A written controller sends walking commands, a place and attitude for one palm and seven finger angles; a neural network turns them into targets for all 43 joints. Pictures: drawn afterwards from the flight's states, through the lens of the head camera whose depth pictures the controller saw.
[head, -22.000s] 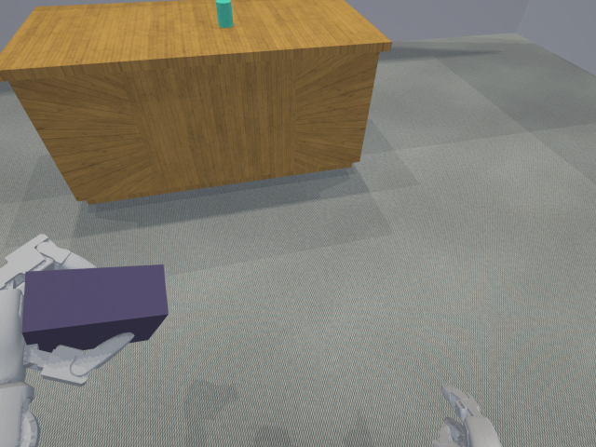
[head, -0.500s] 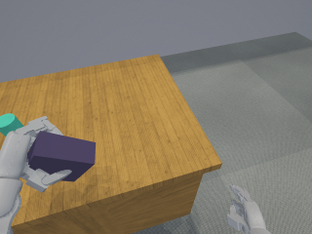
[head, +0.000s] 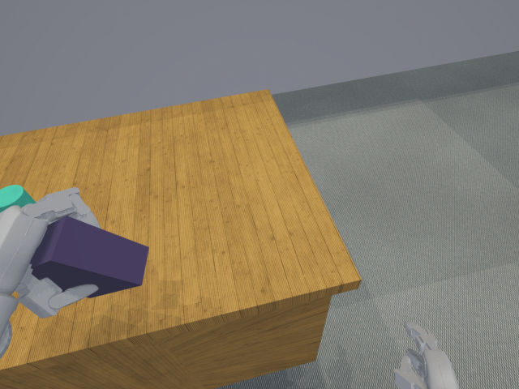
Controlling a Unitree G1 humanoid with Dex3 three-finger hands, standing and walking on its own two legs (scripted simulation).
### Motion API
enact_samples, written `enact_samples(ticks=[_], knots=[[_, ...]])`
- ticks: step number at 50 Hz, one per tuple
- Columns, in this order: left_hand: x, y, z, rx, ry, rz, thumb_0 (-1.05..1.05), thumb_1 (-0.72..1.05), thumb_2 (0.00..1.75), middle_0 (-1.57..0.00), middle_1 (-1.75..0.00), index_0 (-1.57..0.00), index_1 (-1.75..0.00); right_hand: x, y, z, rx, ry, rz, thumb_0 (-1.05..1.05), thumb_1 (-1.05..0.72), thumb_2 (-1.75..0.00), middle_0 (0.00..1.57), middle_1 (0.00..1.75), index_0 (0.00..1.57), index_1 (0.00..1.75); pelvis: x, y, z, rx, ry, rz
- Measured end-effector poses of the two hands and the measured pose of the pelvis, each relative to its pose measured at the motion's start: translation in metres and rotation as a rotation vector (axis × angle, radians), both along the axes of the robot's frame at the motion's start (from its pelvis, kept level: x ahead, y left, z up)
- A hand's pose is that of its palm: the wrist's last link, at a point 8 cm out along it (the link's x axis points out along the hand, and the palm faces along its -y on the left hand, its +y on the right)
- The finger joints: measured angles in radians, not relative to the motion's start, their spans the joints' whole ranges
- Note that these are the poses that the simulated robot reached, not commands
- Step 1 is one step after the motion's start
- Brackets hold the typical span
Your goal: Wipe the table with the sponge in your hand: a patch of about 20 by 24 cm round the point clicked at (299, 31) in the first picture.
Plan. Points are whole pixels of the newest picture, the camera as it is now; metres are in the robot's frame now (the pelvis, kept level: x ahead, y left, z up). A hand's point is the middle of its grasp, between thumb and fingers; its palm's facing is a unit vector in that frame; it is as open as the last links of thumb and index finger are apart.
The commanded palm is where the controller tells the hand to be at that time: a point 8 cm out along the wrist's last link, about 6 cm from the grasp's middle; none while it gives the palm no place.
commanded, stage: turn the palm down, sponge in hand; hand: left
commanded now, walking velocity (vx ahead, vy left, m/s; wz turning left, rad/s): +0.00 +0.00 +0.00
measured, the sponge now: (93, 266) +0.22 +0.25 +0.13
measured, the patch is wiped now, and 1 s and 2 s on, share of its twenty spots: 0.00 0.00 0.00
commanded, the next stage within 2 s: move the sponge above the wiping area in 1.40 s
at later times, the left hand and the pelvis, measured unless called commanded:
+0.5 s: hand (29, 249) +0.22 +0.32 +0.16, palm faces +0.23 -0.25 -0.94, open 9.5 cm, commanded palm +0.18 +0.32 +0.20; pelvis +0.00 +0.04 +0.01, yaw +0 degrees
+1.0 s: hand (14, 262) +0.21 +0.34 +0.15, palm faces +0.11 -0.07 -0.99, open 9.5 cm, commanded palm +0.17 +0.32 +0.20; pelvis -0.02 +0.04 +0.01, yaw +0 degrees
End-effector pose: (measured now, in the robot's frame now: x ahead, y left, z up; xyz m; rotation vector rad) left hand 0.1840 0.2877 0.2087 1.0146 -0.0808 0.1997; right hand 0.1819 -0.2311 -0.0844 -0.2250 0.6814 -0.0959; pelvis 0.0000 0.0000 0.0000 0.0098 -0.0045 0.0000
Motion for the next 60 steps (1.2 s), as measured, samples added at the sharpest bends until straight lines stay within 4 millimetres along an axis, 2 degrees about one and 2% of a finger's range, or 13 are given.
enact_samples(ticks=[4,10,15,20,26,30,35,39,46,50,56,60], knots=[[-0.006,0.009,0.008,0.034,-0.033,0.063,-0.01,-0.44,1.04,-0.79,-1.37,-0.80,-1.37,0.002,-0.003,-0.002,0.001,0.017,-0.012,0.01,-0.90,-0.90,0.20,0.30,0.20,0.30,0.004,0.003,-0.001,-0.002,0.008,0.002],[-0.009,0.033,-0.013,0.083,0.100,0.202,-0.01,-0.44,1.04,-0.79,-1.38,-0.80,-1.38,0.007,0.004,-0.004,-0.001,0.025,-0.018,0.01,-0.90,-0.90,0.20,0.30,0.20,0.30,0.003,0.011,-0.001,-0.001,0.011,0.007],[-0.005,0.023,-0.024,0.122,0.129,0.140,-0.01,-0.44,1.04,-0.79,-1.38,-0.80,-1.37,0.015,0.022,0.002,0.001,-0.009,-0.007,0.02,-0.90,-0.90,0.20,0.30,0.20,0.30,0.000,0.020,0.000,-0.006,0.005,0.007],[0.001,0.013,-0.013,0.205,0.061,0.071,-0.01,-0.44,1.04,-0.79,-1.37,-0.80,-1.37,0.022,0.045,0.010,0.029,-0.035,0.013,0.01,-0.90,-0.90,0.20,0.30,0.20,0.30,-0.001,0.029,0.002,-0.010,-0.002,-0.001],[0.004,0.043,0.001,0.250,0.059,0.220,-0.01,-0.44,1.04,-0.79,-1.37,-0.80,-1.37,0.027,0.067,0.014,0.073,-0.027,0.042,0.01,-0.90,-0.90,0.20,0.30,0.20,0.30,-0.004,0.037,0.006,-0.011,-0.018,-0.007],[0.001,0.055,-0.006,0.261,0.150,0.290,-0.01,-0.44,1.04,-0.79,-1.38,-0.80,-1.38,0.030,0.076,0.016,0.081,-0.025,0.065,0.01,-0.90,-0.90,0.20,0.30,0.20,0.30,-0.007,0.043,0.009,-0.011,-0.028,-0.004],[-0.001,0.038,-0.024,0.293,0.239,0.202,-0.01,-0.44,1.04,-0.79,-1.38,-0.79,-1.38,0.032,0.080,0.017,0.064,-0.025,0.076,0.01,-0.90,-0.90,0.20,0.30,0.19,0.30,-0.011,0.047,0.011,-0.010,-0.039,-0.001],[-0.001,0.027,-0.023,0.362,0.219,0.131,-0.01,-0.44,1.04,-0.79,-1.37,-0.80,-1.37,0.031,0.081,0.018,0.047,-0.013,0.094,0.01,-0.90,-0.90,0.20,0.30,0.19,0.30,-0.013,0.046,0.012,-0.011,-0.050,-0.006],[0.000,0.043,-0.002,0.425,0.142,0.256,-0.01,-0.44,1.04,-0.79,-1.37,-0.80,-1.37,0.032,0.080,0.018,0.069,0.009,0.110,0.01,-0.90,-0.90,0.20,0.30,0.19,0.30,-0.016,0.041,0.014,-0.012,-0.062,-0.007],[-0.002,0.045,-0.006,0.419,0.202,0.317,-0.01,-0.44,1.04,-0.79,-1.38,-0.80,-1.38,0.032,0.078,0.017,0.086,0.005,0.115,0.01,-0.90,-0.90,0.20,0.30,0.20,0.30,-0.018,0.039,0.014,-0.008,-0.064,-0.002],[-0.003,0.019,-0.029,0.437,0.318,0.208,-0.01,-0.44,1.04,-0.79,-1.38,-0.80,-1.38,0.032,0.073,0.015,0.087,-0.007,0.121,0.01,-0.90,-0.90,0.20,0.30,0.21,0.31,-0.021,0.036,0.014,-0.004,-0.071,-0.005],[-0.005,0.008,-0.022,0.485,0.269,0.141,-0.01,-0.44,1.04,-0.79,-1.37,-0.80,-1.37,0.032,0.070,0.017,0.081,-0.014,0.117,0.01,-0.90,-0.90,0.20,0.30,0.21,0.30,-0.021,0.032,0.014,-0.006,-0.078,-0.009]])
